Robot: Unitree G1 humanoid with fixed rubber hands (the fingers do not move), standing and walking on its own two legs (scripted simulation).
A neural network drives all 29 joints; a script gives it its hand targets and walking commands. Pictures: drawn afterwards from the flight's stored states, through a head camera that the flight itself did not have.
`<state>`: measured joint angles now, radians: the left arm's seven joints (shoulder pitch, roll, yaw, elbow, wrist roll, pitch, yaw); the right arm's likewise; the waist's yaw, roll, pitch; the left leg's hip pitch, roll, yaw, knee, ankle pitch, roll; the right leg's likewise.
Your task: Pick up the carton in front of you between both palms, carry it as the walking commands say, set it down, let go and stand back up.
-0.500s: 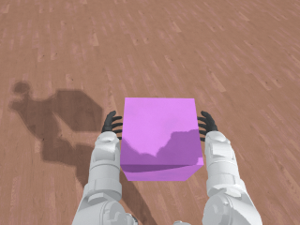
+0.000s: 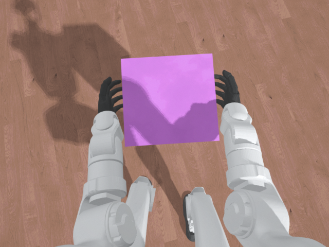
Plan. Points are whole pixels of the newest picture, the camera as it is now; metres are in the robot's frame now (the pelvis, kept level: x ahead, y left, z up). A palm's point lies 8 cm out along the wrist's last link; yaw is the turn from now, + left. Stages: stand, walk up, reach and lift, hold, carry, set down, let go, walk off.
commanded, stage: set down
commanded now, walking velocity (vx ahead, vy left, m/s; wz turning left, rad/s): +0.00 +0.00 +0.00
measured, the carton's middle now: (168, 107) +0.46 +0.05 -0.16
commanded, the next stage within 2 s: none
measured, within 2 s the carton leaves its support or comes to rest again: rests again in 1.52 s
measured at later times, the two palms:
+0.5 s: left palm (115, 117) +0.43 +0.21 -0.22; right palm (206, 105) +0.50 -0.07 -0.22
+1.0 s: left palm (120, 122) +0.45 +0.23 -0.37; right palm (193, 105) +0.55 -0.05 -0.38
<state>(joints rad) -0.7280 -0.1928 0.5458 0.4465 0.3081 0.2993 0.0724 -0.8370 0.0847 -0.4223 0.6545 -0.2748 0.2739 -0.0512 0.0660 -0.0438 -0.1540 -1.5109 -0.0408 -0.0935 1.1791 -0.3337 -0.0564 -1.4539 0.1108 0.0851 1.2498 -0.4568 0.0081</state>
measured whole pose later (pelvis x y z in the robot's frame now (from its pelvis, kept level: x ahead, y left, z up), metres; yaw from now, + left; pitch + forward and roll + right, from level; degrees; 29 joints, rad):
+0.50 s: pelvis -0.02 +0.00 -0.12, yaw -1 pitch +47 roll +0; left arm -0.98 -0.10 0.57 0.54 0.24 0.31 0.13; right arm -1.16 -0.07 -0.30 0.86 -0.19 0.28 -0.11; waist 0.11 -0.05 -0.11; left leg -2.01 -0.07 -0.10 1.62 -0.43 -0.08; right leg -1.95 0.15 0.08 1.69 -0.56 0.04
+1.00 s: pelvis -0.04 +0.00 -0.21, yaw +0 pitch +46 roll +2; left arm -1.27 -0.01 0.61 0.63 0.16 0.30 0.14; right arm -1.58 -0.28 -0.08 1.11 -0.07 0.26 -0.13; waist 0.17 -0.05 0.21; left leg -2.25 -0.09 -0.08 1.92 -0.47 -0.11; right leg -2.20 0.19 0.08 2.02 -0.62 0.05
